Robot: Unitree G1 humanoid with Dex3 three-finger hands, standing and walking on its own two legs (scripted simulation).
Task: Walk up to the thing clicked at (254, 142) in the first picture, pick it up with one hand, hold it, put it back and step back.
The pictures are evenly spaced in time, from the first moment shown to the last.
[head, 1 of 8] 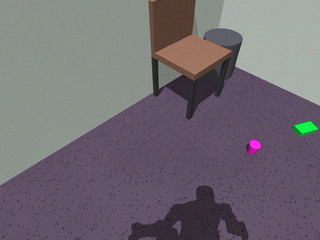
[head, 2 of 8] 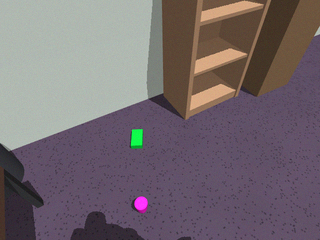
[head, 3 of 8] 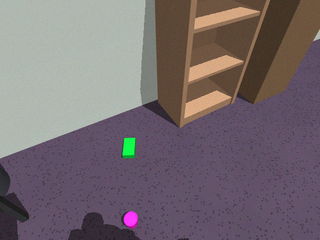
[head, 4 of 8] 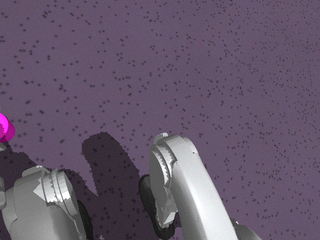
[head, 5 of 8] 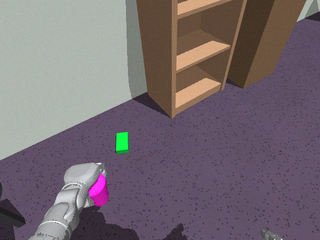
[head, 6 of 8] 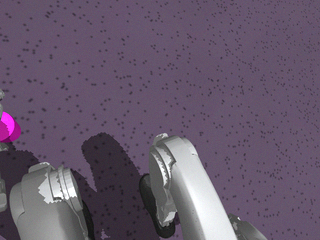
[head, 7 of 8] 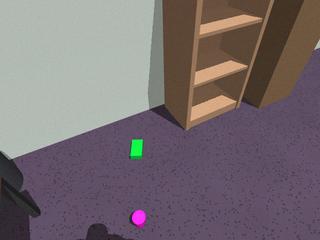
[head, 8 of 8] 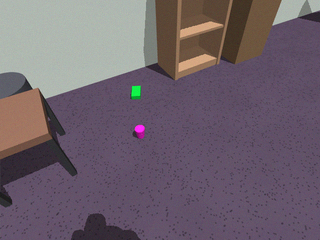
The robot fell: no
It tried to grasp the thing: yes
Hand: left
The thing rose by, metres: 0.62
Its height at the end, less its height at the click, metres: +0.00
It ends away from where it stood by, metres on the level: 0.01
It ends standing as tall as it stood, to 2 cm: yes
